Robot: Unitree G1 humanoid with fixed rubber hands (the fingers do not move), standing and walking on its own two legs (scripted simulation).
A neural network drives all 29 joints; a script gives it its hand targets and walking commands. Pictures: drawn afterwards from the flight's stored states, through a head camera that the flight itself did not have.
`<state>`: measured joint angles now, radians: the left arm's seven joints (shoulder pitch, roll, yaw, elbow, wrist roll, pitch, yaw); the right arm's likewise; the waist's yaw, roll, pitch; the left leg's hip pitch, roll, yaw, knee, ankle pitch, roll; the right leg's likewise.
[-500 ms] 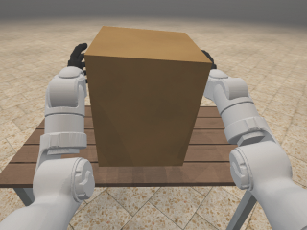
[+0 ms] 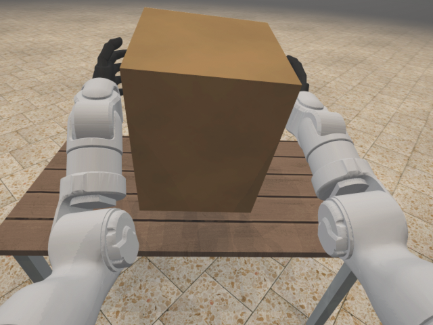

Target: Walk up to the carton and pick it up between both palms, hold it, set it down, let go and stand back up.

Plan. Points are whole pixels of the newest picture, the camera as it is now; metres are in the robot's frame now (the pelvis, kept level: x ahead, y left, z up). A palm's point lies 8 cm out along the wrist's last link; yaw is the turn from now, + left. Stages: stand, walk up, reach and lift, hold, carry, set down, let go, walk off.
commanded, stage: set down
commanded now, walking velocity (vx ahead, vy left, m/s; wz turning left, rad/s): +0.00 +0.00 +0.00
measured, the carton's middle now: (202, 118) +0.43 +0.01 +0.23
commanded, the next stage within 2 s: none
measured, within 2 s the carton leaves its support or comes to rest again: neither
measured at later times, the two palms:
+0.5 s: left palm (115, 113) +0.41 +0.17 +0.25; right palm (286, 118) +0.41 -0.15 +0.24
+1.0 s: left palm (126, 123) +0.42 +0.16 +0.22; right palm (287, 131) +0.42 -0.16 +0.21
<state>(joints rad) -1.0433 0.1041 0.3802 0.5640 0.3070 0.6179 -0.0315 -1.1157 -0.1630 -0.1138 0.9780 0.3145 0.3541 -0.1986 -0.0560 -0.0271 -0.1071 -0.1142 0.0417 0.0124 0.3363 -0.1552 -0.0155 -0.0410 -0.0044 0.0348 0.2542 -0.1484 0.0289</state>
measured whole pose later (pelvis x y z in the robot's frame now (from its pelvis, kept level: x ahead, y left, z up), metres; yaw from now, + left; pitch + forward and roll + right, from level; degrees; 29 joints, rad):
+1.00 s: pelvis +0.01 +0.00 +0.00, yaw +0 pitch -3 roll -1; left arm -0.90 0.06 0.31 0.60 0.27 0.42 0.04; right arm -1.00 -0.12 -0.21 1.04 0.17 0.15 -0.12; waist -0.05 -0.04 -0.03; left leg -0.11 0.04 0.01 0.34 -0.17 -0.02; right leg -0.03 -0.01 0.03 0.24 -0.15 0.03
